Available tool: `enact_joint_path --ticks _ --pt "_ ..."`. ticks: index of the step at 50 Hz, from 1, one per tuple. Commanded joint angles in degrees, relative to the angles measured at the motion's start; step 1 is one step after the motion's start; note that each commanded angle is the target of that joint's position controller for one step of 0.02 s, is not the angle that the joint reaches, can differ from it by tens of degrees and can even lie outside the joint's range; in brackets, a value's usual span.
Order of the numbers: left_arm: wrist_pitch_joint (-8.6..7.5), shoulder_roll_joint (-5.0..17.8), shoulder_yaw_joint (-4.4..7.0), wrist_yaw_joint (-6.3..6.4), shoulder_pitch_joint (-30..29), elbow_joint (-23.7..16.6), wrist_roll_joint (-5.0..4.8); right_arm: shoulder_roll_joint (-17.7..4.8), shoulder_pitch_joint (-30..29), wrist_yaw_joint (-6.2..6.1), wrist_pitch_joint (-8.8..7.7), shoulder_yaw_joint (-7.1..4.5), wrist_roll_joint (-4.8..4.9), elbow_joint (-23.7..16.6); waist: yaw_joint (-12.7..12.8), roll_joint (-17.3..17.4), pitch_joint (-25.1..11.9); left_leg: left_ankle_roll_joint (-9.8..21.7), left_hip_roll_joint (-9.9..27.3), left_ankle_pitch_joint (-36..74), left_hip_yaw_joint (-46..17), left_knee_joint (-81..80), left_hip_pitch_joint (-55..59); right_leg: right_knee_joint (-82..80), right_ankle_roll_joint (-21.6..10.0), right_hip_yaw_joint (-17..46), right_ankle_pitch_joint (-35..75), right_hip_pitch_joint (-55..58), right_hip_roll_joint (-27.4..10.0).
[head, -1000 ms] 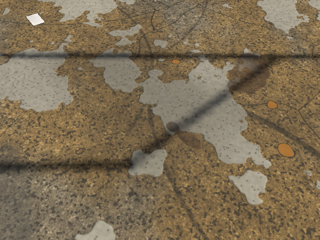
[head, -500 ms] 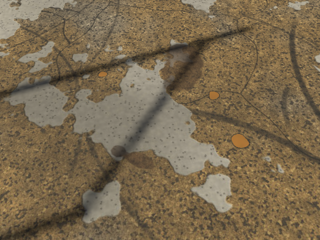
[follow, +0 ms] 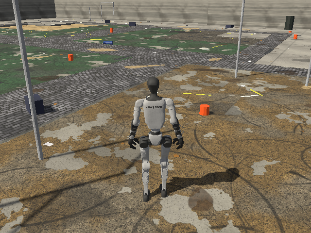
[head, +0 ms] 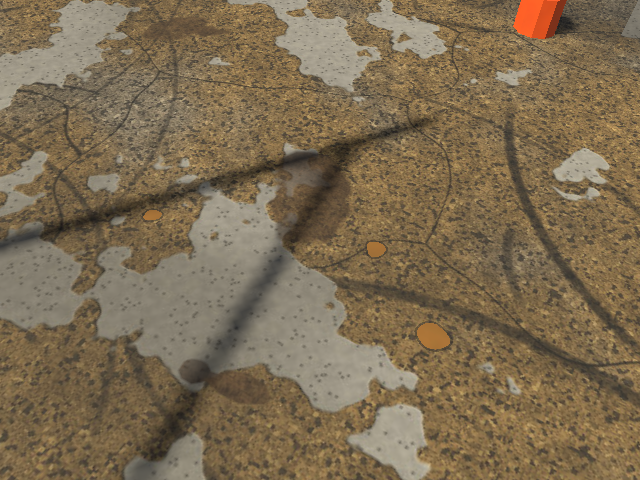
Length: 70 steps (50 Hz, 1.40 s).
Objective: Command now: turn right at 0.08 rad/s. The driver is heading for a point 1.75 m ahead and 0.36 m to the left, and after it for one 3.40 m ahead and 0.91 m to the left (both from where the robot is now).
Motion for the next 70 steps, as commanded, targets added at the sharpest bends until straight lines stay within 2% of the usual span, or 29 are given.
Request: enact_joint_path --ticks 1,3,5,6,7,9,11,28,51,52,53,54,55,56,57,58,60,63,64,65,66,67,68,69,70 --pt "-0.78 4.2 0.77 -0.01 0.8 -0.8 0.26 -7.4 -5.1 -0.19 -2.01 -0.81 0.39 -2.9 2.3 10.6 1.1 5.7 12.6 17.9 -10.1 -9.1 -2.8 0.2 0.9 0.8 1.6 5.4 -3.1" --pt "-1.06 3.7 0.27 0.39 1.1 0.6 0.16 -8.2 -2.7 -0.16 -1.99 -1.06 0.65 -1.5 1.5 8.9 -0.6 4.4 11.0 25.7 -8.2 -5.4 2.1 -6.3 1.7 0.9 7.9 7.5 -4.0" --pt "-1.30 5.6 0.41 0.98 1.1 1.7 0.27 -8.3 -0.6 0.08 -1.86 -1.28 0.76 -0.7 -0.1 7.2 -1.6 2.6 9.6 21.8 -8.2 -4.5 2.3 -7.9 2.4 3.4 15.6 11.2 -7.3" --pt "-1.24 6.0 0.50 1.11 0.9 2.8 -0.31 -7.3 2.1 0.31 -1.77 -1.24 1.17 0.2 -1.8 5.5 -1.4 1.9 8.0 20.2 -7.9 -5.8 1.2 -6.5 2.3 4.2 17.5 12.3 -8.0" --pt "-1.12 4.6 0.29 1.00 1.8 3.8 -0.91 -6.6 1.3 0.17 -1.51 -1.02 1.24 1.3 -0.2 4.9 -0.7 1.6 7.3 16.3 -6.8 -6.3 2.1 -7.4 2.2 4.4 14.8 10.5 -7.6" --pt "-1.06 4.3 0.04 1.04 1.8 5.4 -0.35 -6.7 -0.9 0.07 -0.94 -1.16 0.93 1.6 0.1 3.4 1.3 1.3 7.0 11.4 -6.3 -6.2 2.1 -9.4 1.8 4.9 13.7 8.9 -7.7" --pt "-1.08 4.5 -0.05 1.31 1.5 6.8 -0.19 -6.5 -1.3 0.23 -0.67 -1.19 0.77 2.3 -0.2 1.8 2.1 1.7 6.9 9.5 -6.4 -6.4 1.7 -10.0 1.6 5.2 13.7 9.0 -7.9" --pt "-1.40 3.1 -1.38 1.71 3.2 13.6 -0.21 -4.7 0.6 0.21 -0.40 -0.09 0.78 9.6 -0.2 2.4 3.3 1.3 6.0 3.9 -6.1 -7.4 0.7 -11.5 0.9 5.5 10.6 8.8 -8.7" --pt "-1.53 0.4 -2.41 1.99 6.2 16.1 -0.28 -1.9 4.7 -0.12 -0.68 0.81 0.74 13.2 -0.3 2.3 4.1 1.4 5.8 4.2 -6.1 -7.1 -0.1 -10.6 1.1 4.8 10.2 7.6 -8.7" --pt "-1.49 0.0 -2.53 1.98 6.7 16.2 -0.22 -1.8 5.2 -0.08 -0.65 0.84 0.67 13.4 -0.5 2.7 2.9 1.5 5.5 -0.8 -6.2 -8.0 0.3 -10.7 1.0 4.4 6.5 8.0 -8.1" --pt "-1.39 0.2 -2.41 1.96 6.6 16.0 -0.10 -2.8 5.4 -0.04 -0.48 0.45 0.60 13.4 -0.6 3.6 3.5 2.0 5.2 -7.5 -6.9 -8.8 -0.2 -9.4 0.8 3.4 1.5 6.9 -6.8" --pt "-1.27 0.5 -2.19 1.86 6.3 15.4 0.09 -4.3 6.0 0.01 -0.15 -0.24 0.60 13.3 -1.0 5.3 4.2 3.1 5.3 -16.6 -8.4 -9.4 -0.6 -6.2 0.2 1.7 -5.1 4.5 -4.8" --pt "-1.18 0.6 -2.01 1.60 5.6 14.6 0.55 -5.5 7.1 0.10 0.22 -0.81 0.61 13.2 -1.7 7.5 5.7 5.0 7.0 -25.8 -11.7 -11.0 -0.9 -2.1 -0.3 -0.1 -11.2 0.4 -3.0" --pt "-1.26 0.1 -2.01 1.20 4.0 13.3 1.11 -6.2 9.3 0.16 0.49 -1.27 0.63 13.5 -2.9 9.4 7.7 7.3 10.3 -33.1 -16.6 -14.1 -0.8 3.0 -0.4 -2.2 -13.1 -4.4 -1.9" --pt "-1.63 -1.2 -2.26 0.76 2.7 12.0 1.76 -6.7 10.8 0.15 0.53 -1.74 0.56 13.9 -3.4 11.1 9.8 9.8 14.8 -36.4 -21.6 -16.8 -1.3 8.4 -0.3 -4.6 -11.2 -7.0 -2.7" --pt "-2.21 -1.3 -2.26 0.39 1.4 10.8 1.96 -6.4 11.1 0.20 0.29 -1.94 0.40 13.9 -3.5 10.7 11.6 11.7 17.8 -35.3 -24.6 -18.6 -2.4 12.6 -0.4 -5.1 -9.2 -9.2 -5.0" --pt "-3.42 -0.4 -1.78 -0.26 0.4 9.2 1.66 -6.6 10.4 0.49 -0.67 -2.35 -0.25 13.3 -2.8 8.1 11.5 12.5 18.8 -27.8 -24.3 -18.8 0.0 16.6 -0.5 -4.4 -10.2 -13.0 -7.1" --pt "-4.90 -0.4 -1.26 -1.05 1.1 7.8 0.79 -6.7 8.3 0.83 -1.97 -2.72 0.11 12.3 -1.0 8.0 9.7 10.5 15.4 -19.3 -17.2 -15.7 -1.5 9.0 -0.8 -6.2 -8.2 -6.5 -6.6" --pt "-5.13 -1.0 -1.14 -1.10 3.4 8.2 0.48 -6.8 6.9 0.92 -2.17 -2.80 0.46 11.9 0.5 8.0 9.0 9.7 13.8 -17.9 -14.5 -14.0 -4.7 4.1 -1.1 -7.6 -5.0 -0.2 -5.6" --pt "-5.30 -1.7 -0.99 -1.04 8.1 9.8 0.21 -6.8 5.3 1.01 -2.26 -2.88 0.88 11.4 2.7 7.2 8.3 8.9 11.9 -17.6 -11.7 -10.8 -9.8 -1.3 -1.2 -9.4 -0.7 8.9 -3.8" --pt "-5.43 -1.0 -0.42 -0.75 13.6 11.8 0.18 -5.9 4.9 1.14 -2.51 -2.68 0.69 10.9 4.5 4.8 7.1 8.0 9.5 -16.6 -9.4 -5.4 -14.9 -4.3 -1.2 -9.0 -1.0 17.9 -2.5" --pt "-5.92 2.1 0.57 -0.18 19.9 13.0 0.84 -3.2 3.7 1.52 -3.15 -1.84 0.30 9.7 7.2 -3.6 5.3 6.0 4.9 -12.7 -3.2 8.5 -21.0 -11.4 -2.1 2.8 -8.6 25.6 -10.5" --pt "-5.92 8.6 2.08 0.11 27.0 13.7 0.68 0.9 3.0 2.16 -3.76 -0.72 0.47 7.0 8.3 -16.4 2.0 3.5 -1.9 -16.2 4.8 27.0 -31.1 -22.7 -6.9 28.7 -27.0 30.5 -24.9" --pt "-5.12 7.5 1.91 0.19 25.1 14.2 0.64 -4.0 1.6 2.67 -3.62 -1.89 -1.24 6.3 5.9 -10.0 5.9 4.4 0.5 -17.0 0.9 37.4 -33.6 -23.7 -9.9 34.7 -31.0 24.0 -27.6" --pt "-5.26 5.3 1.28 -0.12 18.6 11.7 0.69 -3.9 -0.4 3.31 -3.78 -1.95 -1.31 5.9 3.0 -2.9 9.7 4.8 3.5 -10.8 -1.0 40.7 -34.9 -23.1 -9.5 29.4 -27.8 19.4 -25.7"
